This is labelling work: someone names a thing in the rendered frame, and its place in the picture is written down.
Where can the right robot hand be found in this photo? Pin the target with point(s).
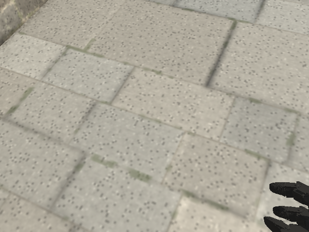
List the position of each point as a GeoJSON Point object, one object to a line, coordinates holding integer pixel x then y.
{"type": "Point", "coordinates": [300, 193]}

